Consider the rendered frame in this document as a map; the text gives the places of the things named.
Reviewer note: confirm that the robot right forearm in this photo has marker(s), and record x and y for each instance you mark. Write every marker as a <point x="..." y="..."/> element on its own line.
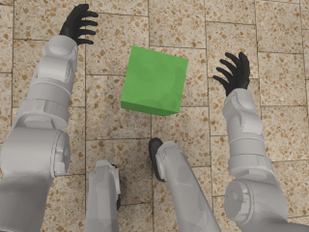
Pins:
<point x="248" y="155"/>

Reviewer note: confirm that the robot right upper arm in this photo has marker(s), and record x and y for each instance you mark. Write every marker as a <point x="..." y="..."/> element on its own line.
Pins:
<point x="258" y="207"/>

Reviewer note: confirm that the robot right hand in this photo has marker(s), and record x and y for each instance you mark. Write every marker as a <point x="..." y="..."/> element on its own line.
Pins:
<point x="239" y="79"/>

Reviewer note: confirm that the robot left hand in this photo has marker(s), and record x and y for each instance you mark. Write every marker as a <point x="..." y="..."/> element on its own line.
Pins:
<point x="71" y="27"/>

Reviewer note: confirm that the robot left forearm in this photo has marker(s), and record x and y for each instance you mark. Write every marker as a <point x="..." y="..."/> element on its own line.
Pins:
<point x="47" y="102"/>

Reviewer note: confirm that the robot right shin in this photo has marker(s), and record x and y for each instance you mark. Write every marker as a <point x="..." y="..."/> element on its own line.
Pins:
<point x="169" y="144"/>

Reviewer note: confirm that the robot left upper arm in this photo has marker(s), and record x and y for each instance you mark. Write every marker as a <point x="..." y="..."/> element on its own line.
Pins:
<point x="32" y="158"/>

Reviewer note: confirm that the robot right foot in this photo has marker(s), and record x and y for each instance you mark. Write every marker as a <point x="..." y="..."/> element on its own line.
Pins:
<point x="154" y="144"/>

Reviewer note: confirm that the carton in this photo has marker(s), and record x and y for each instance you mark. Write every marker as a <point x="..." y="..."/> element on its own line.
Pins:
<point x="154" y="82"/>

